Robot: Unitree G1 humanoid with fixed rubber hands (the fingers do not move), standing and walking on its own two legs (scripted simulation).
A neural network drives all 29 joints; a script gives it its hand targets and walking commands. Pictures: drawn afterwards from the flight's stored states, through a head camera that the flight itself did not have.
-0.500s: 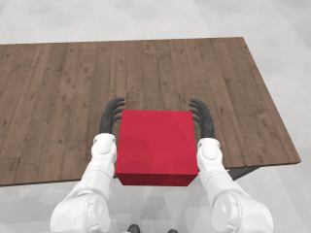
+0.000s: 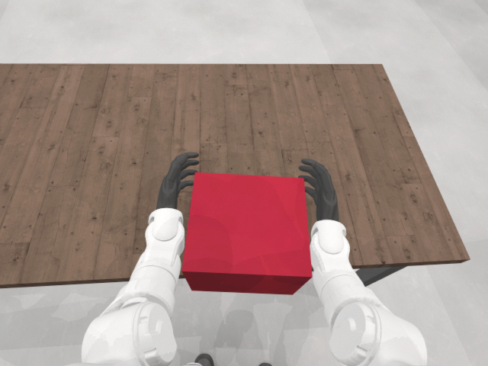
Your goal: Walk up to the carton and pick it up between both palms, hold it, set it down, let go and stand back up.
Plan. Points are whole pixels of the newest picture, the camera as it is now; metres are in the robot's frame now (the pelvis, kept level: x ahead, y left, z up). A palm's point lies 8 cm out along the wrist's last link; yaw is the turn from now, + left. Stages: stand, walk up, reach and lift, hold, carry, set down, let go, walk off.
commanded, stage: set down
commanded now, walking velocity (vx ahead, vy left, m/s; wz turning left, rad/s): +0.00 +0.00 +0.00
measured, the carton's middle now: (245, 236) +0.32 +0.02 -0.04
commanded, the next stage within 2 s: none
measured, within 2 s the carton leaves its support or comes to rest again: neither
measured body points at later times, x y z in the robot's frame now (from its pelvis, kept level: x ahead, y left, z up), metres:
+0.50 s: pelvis +0.00 +0.00 +0.00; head +0.09 +0.03 +0.44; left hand +0.38 +0.15 -0.01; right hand +0.38 -0.12 -0.01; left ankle +0.00 +0.11 -0.74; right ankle -0.02 -0.10 -0.74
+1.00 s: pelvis -0.03 +0.01 -0.04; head +0.05 +0.02 +0.41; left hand +0.38 +0.18 -0.03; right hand +0.39 -0.15 -0.02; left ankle +0.00 +0.11 -0.74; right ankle -0.02 -0.10 -0.74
